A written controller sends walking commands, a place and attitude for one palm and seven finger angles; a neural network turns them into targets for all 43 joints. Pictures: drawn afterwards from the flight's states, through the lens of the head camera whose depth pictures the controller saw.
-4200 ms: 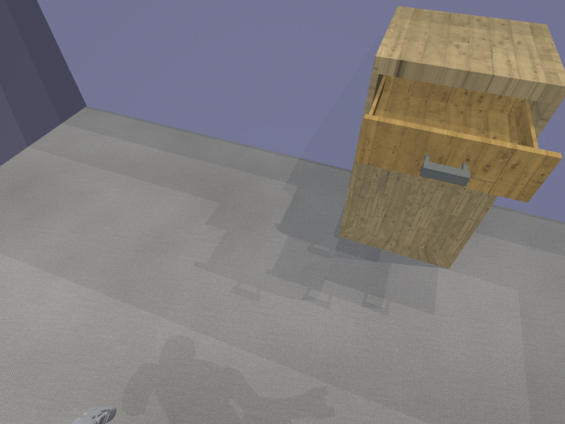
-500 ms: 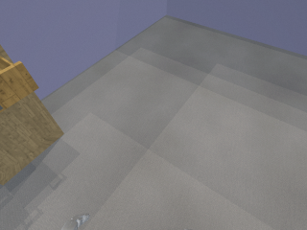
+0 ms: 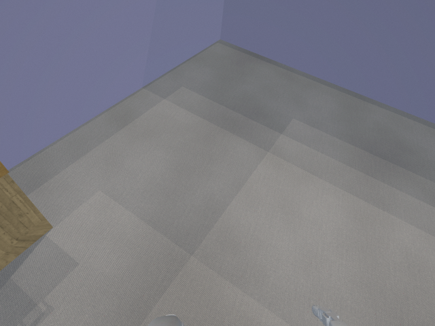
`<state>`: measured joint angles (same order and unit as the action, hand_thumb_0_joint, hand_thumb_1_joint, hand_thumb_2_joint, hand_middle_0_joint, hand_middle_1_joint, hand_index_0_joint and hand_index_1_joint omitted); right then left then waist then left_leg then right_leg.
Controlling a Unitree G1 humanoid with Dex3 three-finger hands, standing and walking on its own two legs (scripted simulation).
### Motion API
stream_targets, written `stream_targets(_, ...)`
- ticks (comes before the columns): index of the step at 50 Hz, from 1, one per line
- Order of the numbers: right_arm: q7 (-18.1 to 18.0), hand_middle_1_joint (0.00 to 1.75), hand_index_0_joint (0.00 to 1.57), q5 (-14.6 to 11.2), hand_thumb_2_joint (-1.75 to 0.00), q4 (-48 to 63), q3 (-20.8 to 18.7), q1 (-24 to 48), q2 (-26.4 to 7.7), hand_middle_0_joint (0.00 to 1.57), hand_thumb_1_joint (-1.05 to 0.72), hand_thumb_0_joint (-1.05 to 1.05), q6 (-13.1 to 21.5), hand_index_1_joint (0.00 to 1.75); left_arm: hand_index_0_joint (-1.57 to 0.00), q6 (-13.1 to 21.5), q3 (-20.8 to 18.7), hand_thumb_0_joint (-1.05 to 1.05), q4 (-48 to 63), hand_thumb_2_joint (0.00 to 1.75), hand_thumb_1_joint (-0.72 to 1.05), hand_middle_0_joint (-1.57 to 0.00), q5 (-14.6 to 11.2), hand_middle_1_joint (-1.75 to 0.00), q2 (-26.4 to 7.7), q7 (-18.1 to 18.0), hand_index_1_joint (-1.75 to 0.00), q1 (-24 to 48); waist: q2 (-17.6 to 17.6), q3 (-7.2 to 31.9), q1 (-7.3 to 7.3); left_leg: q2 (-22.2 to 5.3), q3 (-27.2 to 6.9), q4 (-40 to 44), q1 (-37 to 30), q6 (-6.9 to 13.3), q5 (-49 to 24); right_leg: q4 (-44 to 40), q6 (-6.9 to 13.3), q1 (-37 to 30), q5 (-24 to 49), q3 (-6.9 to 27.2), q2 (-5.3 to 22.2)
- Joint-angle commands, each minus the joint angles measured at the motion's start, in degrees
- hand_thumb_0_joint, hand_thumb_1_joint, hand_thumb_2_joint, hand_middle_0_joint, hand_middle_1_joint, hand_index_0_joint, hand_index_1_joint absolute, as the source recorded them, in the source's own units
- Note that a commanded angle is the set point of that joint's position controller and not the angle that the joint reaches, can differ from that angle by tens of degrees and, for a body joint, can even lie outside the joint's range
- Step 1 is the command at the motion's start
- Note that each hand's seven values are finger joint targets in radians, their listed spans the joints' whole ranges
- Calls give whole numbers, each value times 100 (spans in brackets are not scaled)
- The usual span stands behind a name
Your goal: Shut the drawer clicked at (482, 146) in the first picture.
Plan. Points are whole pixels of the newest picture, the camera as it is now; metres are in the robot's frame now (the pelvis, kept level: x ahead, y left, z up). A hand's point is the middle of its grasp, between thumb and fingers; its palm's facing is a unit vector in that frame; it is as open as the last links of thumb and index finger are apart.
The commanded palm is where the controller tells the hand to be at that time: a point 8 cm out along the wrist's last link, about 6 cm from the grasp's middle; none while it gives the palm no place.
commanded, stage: walk to a spot facing it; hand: left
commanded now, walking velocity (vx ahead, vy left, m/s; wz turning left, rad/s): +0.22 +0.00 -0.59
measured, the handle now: out of the picture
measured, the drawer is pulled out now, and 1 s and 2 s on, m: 0.23 0.23 0.23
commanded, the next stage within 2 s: turn to face it in 0.04 s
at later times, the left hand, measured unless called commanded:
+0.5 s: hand (160, 258) +0.27 +0.15 -0.15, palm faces -0.02 -0.99 -0.17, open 7.3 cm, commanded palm none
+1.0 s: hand (86, 307) +0.16 +0.28 -0.16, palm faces +0.36 -0.90 -0.25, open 7.3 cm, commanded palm none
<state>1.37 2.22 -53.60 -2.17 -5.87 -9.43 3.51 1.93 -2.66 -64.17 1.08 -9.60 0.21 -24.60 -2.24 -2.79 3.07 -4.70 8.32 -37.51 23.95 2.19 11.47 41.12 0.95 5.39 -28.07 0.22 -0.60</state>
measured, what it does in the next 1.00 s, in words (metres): walks ahead, turning left: right foot, then left foot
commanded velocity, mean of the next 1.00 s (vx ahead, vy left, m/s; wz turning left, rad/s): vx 0.01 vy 0.00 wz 0.47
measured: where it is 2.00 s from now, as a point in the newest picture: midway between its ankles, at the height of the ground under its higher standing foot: outside the picture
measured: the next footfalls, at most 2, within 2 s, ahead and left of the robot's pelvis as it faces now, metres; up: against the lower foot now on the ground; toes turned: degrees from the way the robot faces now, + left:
right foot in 0.46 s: +0.21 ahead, -0.12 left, +0.00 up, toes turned -7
left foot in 0.82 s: +0.21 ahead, +0.15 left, +0.00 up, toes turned +24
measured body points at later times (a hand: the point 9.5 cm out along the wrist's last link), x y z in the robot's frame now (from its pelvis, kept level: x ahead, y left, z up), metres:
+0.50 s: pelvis +0.15 +0.00 +0.01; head +0.17 -0.01 +0.46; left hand +0.27 +0.21 -0.13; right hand +0.06 -0.20 -0.15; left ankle +0.08 +0.09 -0.71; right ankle +0.17 -0.11 -0.72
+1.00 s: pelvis +0.17 +0.05 +0.01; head +0.20 +0.09 +0.46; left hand +0.14 +0.33 -0.15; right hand +0.36 -0.18 -0.10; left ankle +0.17 +0.14 -0.72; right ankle +0.18 -0.12 -0.63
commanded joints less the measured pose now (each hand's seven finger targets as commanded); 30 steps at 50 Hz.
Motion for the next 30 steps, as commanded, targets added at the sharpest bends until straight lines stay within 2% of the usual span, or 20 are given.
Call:
stream_targets(1, -264, 30, 20, -76, -90, -167, -276, -1565, -1176, 20, -90, 0, 7, 30, -20, 128, -179, 0, 641, 90, 90, -20, -4, -30, -560, 15, -30, 631, 1074, 236, -766, -2255, -2922, 2559, -2076, 641, 1152, 3610, 119, 3152, 353, 196, 400)
stream_targets(2, -272, 30, 20, -66, -90, -128, -185, -1311, -863, 20, -90, 0, 64, 30, -20, 92, -201, 0, 621, 90, 90, -20, 38, -30, -454, 74, -30, 691, 690, -142, -570, -1981, -2288, 2614, -1555, 460, 714, 3491, 70, 3063, 790, 209, 569)
stream_targets(3, -291, 30, 20, -72, -90, -133, -139, -1115, -695, 20, -90, 0, 112, 30, -20, 12, -208, 0, 560, 90, 90, -20, 59, -30, -305, 99, -30, 480, 721, -167, -363, -1800, -1624, 2596, -1325, 302, 179, 3354, 6, 2875, 1021, 180, 634)
stream_targets(5, -319, 30, 20, -119, -90, -195, -114, -1037, -551, 20, -90, 0, 169, 30, -20, -128, -234, 0, 474, 90, 90, -20, 60, -30, -169, 113, -30, 174, 842, 43, -156, -1495, -672, 2431, -1192, 164, -914, 3170, -114, 2621, 1347, 46, 632)
stream_targets(6, -327, 30, 20, -132, -90, -208, -104, -1065, -529, 20, -90, 0, 168, 30, -20, -200, -257, 0, 482, 90, 90, -20, 62, -30, -152, 107, -30, 126, 892, 85, -120, -1477, -431, 2421, -1157, 207, -1294, 3175, -181, 2658, 1438, 17, 634)
stream_targets(8, -343, 30, 20, -111, -90, -270, -118, -1207, -438, 20, -90, 0, 165, 30, -20, -241, -260, 0, 542, 90, 90, -20, 84, -30, -46, 72, -30, 238, 730, 54, -150, -1386, -230, 2349, -1125, 420, -2035, 2845, -262, 2738, 1580, -11, 662)
stream_targets(9, -337, 30, 20, -111, -90, -343, -93, -1324, -423, 20, -90, 0, 161, 30, -20, -234, -228, 0, 562, 90, 90, -20, 85, -30, 5, 54, -30, 342, 794, -21, -178, -1272, -170, 2319, -1079, 466, -2393, 2511, -275, 2681, 1649, -56, 655)
stream_targets(11, -327, 30, 20, -117, -90, -483, -54, -1430, -414, 20, -90, 0, 153, 30, -20, -213, -146, 0, 550, 90, 90, -20, 68, -30, 54, 14, -30, 428, 890, 20, -142, -1056, -66, 2216, -1238, 424, -3213, 1705, -299, 2456, 1898, -268, 636)
stream_targets(12, -319, 30, 20, -123, -90, -537, -56, -1486, -443, 20, -90, 0, 133, 30, -20, -204, -108, 0, 575, 90, 90, -20, 62, -30, 32, -9, -30, 587, 985, 32, -194, -1024, -48, 2115, -1320, 457, -3510, 1227, -319, 2289, 1896, -402, 638)
stream_targets(16, -312, 30, 20, -99, -90, -771, -106, -1881, -544, 20, -90, 0, -30, 30, -20, -160, -18, 0, 752, 90, 90, -20, 48, -30, -59, -98, -30, 1320, 1083, 100, -449, -1061, -511, 1679, -1745, 570, -3987, 120, -342, 1858, 1461, -654, 403)
stream_targets(19, -319, 30, 20, -87, -90, -759, -188, -1820, -687, 20, -90, 0, -187, 30, -20, -152, -59, 0, 900, 90, 90, -20, 5, -30, -188, -133, -30, 1496, 1241, 139, -416, -1114, -939, 1368, -1773, 550, -3528, -547, -328, 1520, 1218, -696, 340)
stream_targets(20, -313, 30, 20, -93, -90, -743, -203, -1778, -686, 20, -90, 0, -227, 30, -20, -130, -83, 0, 910, 90, 90, -20, 1, -30, -253, -138, -30, 1437, 1139, 95, -341, -1022, -1015, 1174, -1676, 441, -3303, -1003, -321, 1289, 1473, -715, 334)
stream_targets(21, -300, 30, 20, -118, -90, -712, -206, -1774, -622, 20, -90, 0, -243, 30, -20, -88, -117, 0, 877, 90, 90, -20, -3, -30, -349, -148, -30, 1234, 933, 197, -216, -852, -996, 819, -1382, 247, -2792, -1610, -315, 685, 2163, -675, 450)
stream_targets(22, -265, 30, 20, -171, -90, -636, -191, -1828, -447, 20, -90, 0, -235, 30, -20, -22, -186, 0, 789, 90, 90, -20, 9, -30, -658, -193, -30, 827, 258, 637, -87, -516, -699, 85, -601, -24, -1775, -1654, -134, -537, 3719, -96, 1135)
stream_targets(23, -229, 30, 20, -198, -90, -483, -160, -1891, -144, 20, -90, 0, -234, 30, -20, 21, -274, 0, 672, 90, 90, -20, 34, -30, -1076, -246, -30, 363, -907, 994, 18, 259, -110, -1113, 578, -383, 1287, -1605, 488, -1584, 5673, 868, 2524)
stream_targets(24, -274, 30, 20, -184, -90, -384, -159, -1769, -247, 20, -90, 0, -337, 30, -20, 28, -300, 0, 715, 90, 90, -20, -18, -30, -1259, -249, -30, 232, -1311, 1262, 97, 263, -550, -2178, 602, -428, 2685, -1825, 957, -1239, 5992, 1119, 3026)
stream_targets(25, -269, 30, 20, -178, -90, -330, -223, -1505, -344, 20, -90, 0, -413, 30, -20, -21, -299, 0, 834, 90, 90, -20, -16, -30, -1088, -289, -30, 574, -1197, 928, 62, 99, -762, -2758, 702, -430, 2532, -2022, 1028, -661, 5291, 944, 2915)
stream_targets(26, -235, 30, 20, -158, -90, -352, -241, -1396, -296, 20, -90, 0, -458, 30, -20, -57, -256, 0, 960, 90, 90, -20, -8, -30, -924, -295, -30, 947, -700, 560, -96, -17, -745, -3124, 850, -471, 2114, -2103, 947, -322, 4545, 579, 2655)
stream_targets(27, -187, 30, 20, -137, -90, -373, -247, -1385, -258, 20, -90, 0, -511, 30, -20, -70, -212, 0, 1044, 90, 90, -20, -8, -30, -789, -298, -30, 1195, -439, 390, -238, -76, -730, -3245, 845, -505, 1767, -2154, 792, 48, 4019, 112, 2420)
stream_targets(30, -93, 30, 20, -118, -90, -296, -273, -1422, -180, 20, -90, 0, -613, 30, -20, -77, -219, 0, 1169, 90, 90, -20, 45, -30, -715, -306, -30, 1489, -587, 138, -448, -144, -554, -2809, 553, -574, 1433, -2342, 566, 788, 3037, -543, 2250)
